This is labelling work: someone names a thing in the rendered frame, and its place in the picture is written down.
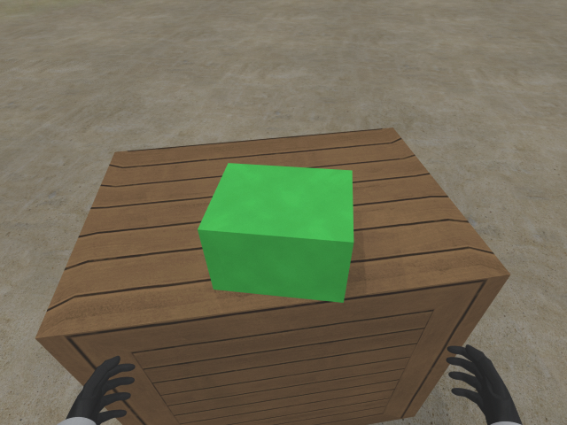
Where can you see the robot right hand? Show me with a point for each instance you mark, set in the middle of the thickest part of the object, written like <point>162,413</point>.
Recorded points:
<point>492,395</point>

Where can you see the pedestal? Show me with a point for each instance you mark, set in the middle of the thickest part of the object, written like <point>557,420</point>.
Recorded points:
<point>137,286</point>

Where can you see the carton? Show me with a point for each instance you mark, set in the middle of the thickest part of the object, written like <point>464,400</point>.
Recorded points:
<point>280,231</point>

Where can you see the robot left hand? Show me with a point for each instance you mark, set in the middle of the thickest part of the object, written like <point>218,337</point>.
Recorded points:
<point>91,399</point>

